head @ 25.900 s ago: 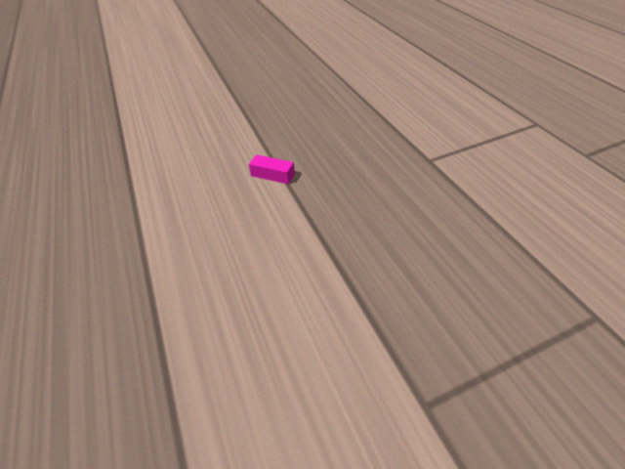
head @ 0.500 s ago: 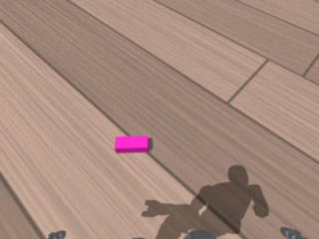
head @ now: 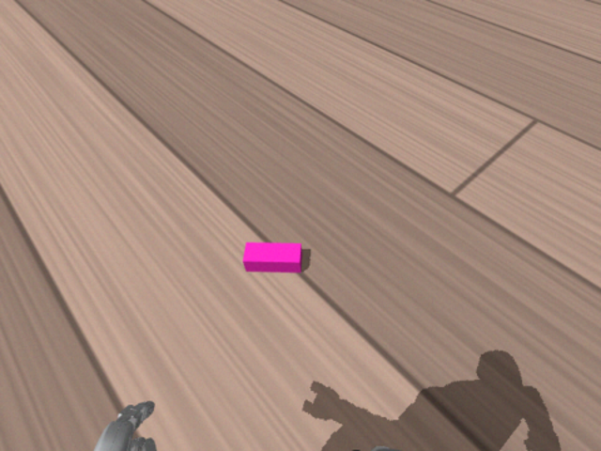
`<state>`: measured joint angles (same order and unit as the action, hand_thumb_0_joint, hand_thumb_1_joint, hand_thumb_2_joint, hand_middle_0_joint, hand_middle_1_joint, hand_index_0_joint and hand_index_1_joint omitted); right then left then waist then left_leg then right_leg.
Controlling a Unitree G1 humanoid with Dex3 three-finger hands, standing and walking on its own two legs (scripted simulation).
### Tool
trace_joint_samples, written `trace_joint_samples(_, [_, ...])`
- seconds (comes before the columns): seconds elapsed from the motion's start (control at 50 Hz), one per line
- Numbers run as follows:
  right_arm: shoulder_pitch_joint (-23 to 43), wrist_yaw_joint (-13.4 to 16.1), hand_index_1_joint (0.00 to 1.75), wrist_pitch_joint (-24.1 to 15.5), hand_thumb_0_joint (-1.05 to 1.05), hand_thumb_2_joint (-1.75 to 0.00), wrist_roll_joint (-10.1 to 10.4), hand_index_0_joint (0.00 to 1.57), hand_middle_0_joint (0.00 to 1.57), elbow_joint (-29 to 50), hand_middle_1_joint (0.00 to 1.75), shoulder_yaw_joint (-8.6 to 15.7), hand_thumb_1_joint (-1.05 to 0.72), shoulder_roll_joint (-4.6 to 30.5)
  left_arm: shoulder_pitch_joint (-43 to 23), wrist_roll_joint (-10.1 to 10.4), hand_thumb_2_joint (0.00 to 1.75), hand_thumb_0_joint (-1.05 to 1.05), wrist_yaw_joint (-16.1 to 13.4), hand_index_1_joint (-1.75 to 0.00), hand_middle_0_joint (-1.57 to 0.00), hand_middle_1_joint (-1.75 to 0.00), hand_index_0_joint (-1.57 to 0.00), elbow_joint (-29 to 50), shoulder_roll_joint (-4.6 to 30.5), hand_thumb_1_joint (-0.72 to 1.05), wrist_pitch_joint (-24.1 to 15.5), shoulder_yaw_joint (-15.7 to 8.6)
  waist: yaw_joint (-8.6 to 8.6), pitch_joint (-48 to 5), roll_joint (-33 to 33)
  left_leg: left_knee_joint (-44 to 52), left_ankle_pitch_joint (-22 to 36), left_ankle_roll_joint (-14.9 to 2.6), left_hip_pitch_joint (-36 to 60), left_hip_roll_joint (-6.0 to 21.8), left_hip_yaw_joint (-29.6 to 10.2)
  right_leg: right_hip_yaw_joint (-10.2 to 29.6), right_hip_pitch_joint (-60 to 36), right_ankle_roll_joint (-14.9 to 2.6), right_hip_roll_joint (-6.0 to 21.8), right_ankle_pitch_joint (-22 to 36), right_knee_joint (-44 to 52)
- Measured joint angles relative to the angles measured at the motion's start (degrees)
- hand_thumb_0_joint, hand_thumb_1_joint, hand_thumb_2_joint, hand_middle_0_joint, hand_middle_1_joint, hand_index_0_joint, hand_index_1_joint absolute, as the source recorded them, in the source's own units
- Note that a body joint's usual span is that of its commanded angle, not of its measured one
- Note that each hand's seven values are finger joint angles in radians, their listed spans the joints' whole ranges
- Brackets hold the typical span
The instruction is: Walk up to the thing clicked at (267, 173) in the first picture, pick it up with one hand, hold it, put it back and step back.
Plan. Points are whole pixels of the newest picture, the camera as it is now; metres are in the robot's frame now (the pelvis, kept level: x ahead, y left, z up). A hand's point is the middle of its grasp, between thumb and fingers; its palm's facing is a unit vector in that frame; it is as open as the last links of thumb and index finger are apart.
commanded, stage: walk up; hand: left
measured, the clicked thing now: (273, 257) +0.84 +0.20 -0.72
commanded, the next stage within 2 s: stand in 1.48 s
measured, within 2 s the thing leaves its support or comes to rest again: neither
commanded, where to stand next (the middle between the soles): +0.44 -0.02 m, yaw -2 degrees
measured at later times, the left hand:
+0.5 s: hand out of the picture +0.00 +0.24 -0.14, palm faces -0.01 -0.91 -0.41, open 7.4 cm
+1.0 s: hand out of the picture +0.09 +0.26 -0.15, palm faces -0.06 -0.92 -0.39, open 7.4 cm
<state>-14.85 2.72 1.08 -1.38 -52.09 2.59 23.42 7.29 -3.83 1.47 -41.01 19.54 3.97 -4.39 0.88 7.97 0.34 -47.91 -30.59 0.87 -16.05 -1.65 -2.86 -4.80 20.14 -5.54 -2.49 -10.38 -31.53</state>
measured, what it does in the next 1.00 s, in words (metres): steps on the spot: left foot, then right foot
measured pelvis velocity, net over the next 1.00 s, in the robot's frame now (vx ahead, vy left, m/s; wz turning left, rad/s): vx -0.01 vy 0.00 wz -0.06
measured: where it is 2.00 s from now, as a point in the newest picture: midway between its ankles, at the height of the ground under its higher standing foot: outside the picture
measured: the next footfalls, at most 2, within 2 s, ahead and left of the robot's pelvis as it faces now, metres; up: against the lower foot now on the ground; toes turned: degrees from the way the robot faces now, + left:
left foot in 0.06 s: +0.00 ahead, +0.12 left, +0.00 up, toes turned +2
right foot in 0.38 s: +0.02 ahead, -0.13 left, +0.00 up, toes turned -4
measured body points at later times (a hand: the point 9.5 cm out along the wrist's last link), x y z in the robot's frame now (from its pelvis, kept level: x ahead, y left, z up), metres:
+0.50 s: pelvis -0.03 -0.03 +0.00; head -0.01 -0.05 +0.45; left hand +0.00 +0.29 -0.11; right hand +0.07 -0.34 -0.13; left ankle -0.04 +0.11 -0.69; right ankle -0.04 -0.16 -0.73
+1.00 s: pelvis -0.01 +0.00 +0.00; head +0.02 +0.00 +0.44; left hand +0.10 +0.31 -0.12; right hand +0.07 -0.31 -0.13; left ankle +0.05 +0.13 -0.73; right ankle -0.01 -0.13 -0.73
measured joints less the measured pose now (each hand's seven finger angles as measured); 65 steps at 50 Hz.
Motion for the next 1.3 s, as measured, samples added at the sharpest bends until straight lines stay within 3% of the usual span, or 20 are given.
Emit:
trace_joint_samples(0.04, [-1.4,-0.5,0.3,-0.3,0.0,-0.9,-0.2,0.21,0.2,-0.8,0.3,0.1,-0.9,-0.5,0.6,0.1,0.9,0.01,0.3,-0.3,-0.2,-0.3,-0.21,-0.5,0.5,0.9,0.2,0.0,-0.44,-0.5,0.8,7.9,1.3,-1.22,3.2,0.8,1.8,-1.4,0.4,0.08,0.4,0.2,-0.5])
trace_joint_samples(0.08, [-1.9,-0.9,0.3,-0.5,0.0,-0.9,-0.6,0.21,0.2,-1.9,0.3,0.3,-0.9,-1.7,1.7,0.4,0.9,0.01,0.4,-0.3,-0.2,-0.3,-0.21,-1.6,1.6,0.9,0.5,0.0,-0.25,-0.5,3.1,14.4,9.2,-2.2,6.1,0.1,3.2,-1.0,0.4,0.67,1.4,0.0,-1.6])
trace_joint_samples(0.12, [-2.9,-1.3,0.3,-0.6,0.0,-0.9,-1.4,0.21,0.2,-2.1,0.3,0.3,-0.9,-2.4,4.0,1.0,0.9,0.01,0.5,-0.3,-0.2,-0.3,-0.21,-3.8,1.9,0.9,1.0,-0.2,-0.37,-2.2,4.2,15.9,10.9,-2.55,6.9,0.0,4.0,1.0,1.4,3.11,0.9,-7.5,-5.0])
trace_joint_samples(0.16, [-3.7,-1.4,0.3,-0.7,0.0,-0.9,-1.9,0.21,0.21,-2.0,0.3,0.3,-0.9,-2.2,5.8,1.3,0.9,0.01,1.0,-0.3,-0.2,-0.3,-0.21,-6.3,1.7,0.9,1.5,-0.3,-1.97,-4.1,2.6,16.0,10.5,-3.65,6.4,1.4,2.7,3.5,3.7,4.83,-1.0,-13.3,-14.8])
trace_joint_samples(0.24, [-2.7,-1.3,0.3,-1.4,0.0,-0.9,-2.2,0.21,0.21,-2.3,0.3,-0.2,-0.9,-3.2,8.5,2.3,0.9,0.01,1.2,-0.3,-0.2,-0.3,-0.21,-8.8,3.4,0.9,0.5,-1.1,-0.79,-5.1,2.9,19.2,13.3,-1.76,7.2,2.8,2.9,10.9,3.2,5.42,-1.3,-12.2,-23.6])
trace_joint_samples(0.32, [0.5,-2.6,0.3,-1.9,0.0,-0.9,-2.0,0.21,0.21,-0.1,0.3,-0.2,-0.9,-3.5,10.5,2.6,0.9,0.01,0.9,-0.3,-0.2,-0.3,-0.2,-11.4,4.5,0.9,-0.8,-0.8,0.35,-4.7,3.1,18.5,12.9,-1.02,6.4,3.6,4.7,10.3,-1.9,6.46,2.4,-14.0,-14.6])
trace_joint_samples(0.36, [2.3,-3.2,0.3,-1.8,0.0,-0.9,-2.0,0.21,0.21,1.5,0.3,0.0,-0.9,-3.0,11.0,2.6,0.9,0.01,0.5,-0.3,-0.2,-0.3,-0.2,-12.8,4.2,0.9,-1.8,-0.3,0.38,-4.2,2.1,16.2,11.6,-0.85,5.4,4.3,5.6,8.3,-4.8,6.42,3.2,-15.6,-8.0])
trace_joint_samples(0.4, [3.7,-3.6,0.3,-1.3,0.0,-0.9,-1.6,0.21,0.21,2.6,0.3,0.4,-0.9,-1.9,10.8,2.5,0.9,0.01,-0.1,-0.3,-0.2,-0.3,-0.2,-14.0,3.1,0.9,-3.4,0.0,0.17,-3.2,-0.6,11.7,9.2,-0.77,3.8,6.0,5.2,6.7,-7.8,6.15,2.1,-8.2,-1.1])
trace_joint_samples(0.42, [4.0,-3.5,0.3,-0.9,0.0,-0.9,-1.2,0.21,0.21,2.7,0.3,0.7,-0.9,-1.2,10.4,2.3,0.9,0.01,-0.5,-0.3,-0.2,-0.3,-0.2,-14.5,2.2,0.9,-4.2,0.2,-0.3,-2.6,-2.9,8.6,8.0,-1.84,2.6,7.1,3.7,5.5,-8.5,6.06,0.9,-7.0,-0.9])
trace_joint_samples(0.5, [4.0,-3.3,0.3,0.8,0.0,-0.9,-0.5,0.21,0.2,1.6,0.3,1.1,-0.9,-0.7,10.6,1.9,0.9,0.01,-1.0,-0.3,-0.2,-0.3,-0.21,-13.4,0.8,0.9,-6.2,1.0,1.54,-3.4,-4.1,-3.7,0.2,-1.98,-3.0,3.2,0.3,6.1,-8.0,5.35,1.6,-8.7,-2.4])
trace_joint_samples(0.58, [4.2,-3.7,0.3,0.7,0.0,-0.9,-0.2,0.21,0.2,1.0,0.3,1.4,-0.9,-0.3,10.4,2.5,0.9,0.01,-1.7,-0.3,-0.21,-0.3,-0.21,-12.6,0.6,0.9,-7.0,1.6,1.42,-2.9,-4.8,-5.2,3.8,-1.27,-6.6,3.2,-0.3,6.2,-9.3,5.95,2.7,-8.3,-0.7])
trace_joint_samples(0.68, [5.3,-4.0,0.3,0.5,0.0,-0.9,-0.1,0.21,0.2,0.0,0.3,1.4,-0.9,-0.6,8.9,2.8,0.9,0.01,-2.5,-0.3,-0.21,-0.3,-0.21,-11.5,1.9,0.9,-7.1,1.9,0.82,-1.4,-4.4,4.9,8.5,-0.81,-5.8,4.9,1.0,6.0,-9.0,7.04,3.4,-10.0,-2.7])
trace_joint_samples(0.74, [6.2,-3.8,0.3,-0.2,0.0,-0.9,-0.1,0.2,0.2,-1.5,0.3,1.5,-0.9,-2.0,6.8,3.3,0.9,0.01,-2.8,-0.3,-0.21,-0.3,-0.21,-11.3,3.4,0.9,-6.0,2.0,0.6,0.0,-1.4,11.5,17.0,-0.27,-2.9,3.4,3.2,6.8,-7.7,7.87,5.5,-12.8,-7.5])
trace_joint_samples(0.76, [6.6,-3.8,0.3,-0.3,0.0,-0.9,-0.3,0.2,0.2,-1.9,0.3,1.3,-0.9,-2.8,5.9,3.6,0.9,0.01,-2.9,-0.3,-0.2,-0.3,-0.21,-11.4,3.7,0.9,-5.5,1.9,0.9,0.6,0.1,11.5,16.9,-0.23,-2.4,2.8,4.2,7.8,-6.7,7.26,6.2,-12.8,-10.0])
trace_joint_samples(0.86, [7.2,-3.8,0.3,-0.4,0.0,-0.9,-0.6,0.21,0.2,-2.7,0.3,0.1,-0.9,-4.5,3.1,4.2,0.9,0.01,-2.9,-0.3,-0.2,-0.3,-0.2,-12.6,3.7,0.9,-4.2,2.4,-0.08,-0.7,0.2,12.3,16.2,-0.93,-2.1,4.7,4.4,7.6,-2.7,4.54,2.8,-21.3,-17.9])
trace_joint_samples(0.92, [7.6,-3.7,0.3,-0.6,0.0,-0.9,-0.8,0.21,0.21,-2.9,0.3,-0.2,-0.9,-4.5,2.5,4.0,0.9,0.01,-2.3,-0.3,-0.2,-0.3,-0.2,-13.1,3.5,0.9,-4.6,2.3,-0.53,-1.5,0.5,12.6,16.3,-0.58,-2.4,5.0,5.0,6.1,-3.6,4.52,3.2,-18.0,-12.8])
trace_joint_samples(1.0, [8.7,-3.4,0.3,0.0,0.0,-0.9,0.1,0.21,0.21,-3.8,0.3,0.0,-0.9,-2.9,1.6,3.0,0.9,0.01,-2.5,-0.3,-0.2,-0.3,-0.21,-15.0,1.7,0.9,-5.4,1.9,-1.01,-1.0,-2.1,9.3,14.6,0.08,-3.1,6.5,4.4,4.4,-7.6,5.89,2.0,-7.7,-3.0])
trace_joint_samples(1.08, [8.4,-3.2,0.3,0.4,0.0,-0.9,0.7,0.21,0.2,-5.3,0.3,-0.1,-0.9,-2.6,2.5,2.2,0.9,0.01,-2.0,-0.3,-0.2,-0.3,-0.21,-16.5,1.0,0.9,-5.0,2.5,-0.65,-3.0,-1.9,9.4,10.0,-0.3,-2.5,4.5,4.1,5.4,-7.0,6.19,3.0,-9.1,-4.1])
trace_joint_samples(1.12, [8.1,-3.3,0.3,-0.2,0.0,-0.9,0.7,0.21,0.2,-6.1,0.3,-0.1,-0.9,-2.3,2.3,2.4,0.9,0.01,-1.9,-0.3,-0.2,-0.3,-0.21,-17.4,0.7,0.9,-4.6,2.5,-1.03,-3.4,-2.1,12.4,16.6,-0.41,-1.2,4.2,4.4,5.6,-7.4,6.72,3.3,-9.3,-3.9])
trace_joint_samples(1.3, [9.1,-3.7,0.3,-1.0,0.0,-0.9,0.5,0.21,0.2,-10.6,0.3,-1.8,-0.9,-4.0,-1.6,3.4,0.9,0.01,-1.3,-0.3,-0.2,-0.3,-0.21,-19.3,1.4,0.9,-4.8,2.5,-0.89,-3.2,-0.5,18.5,18.3,-0.24,1.3,4.1,4.7,5.7,-10.2,6.96,3.4,-5.7,3.0])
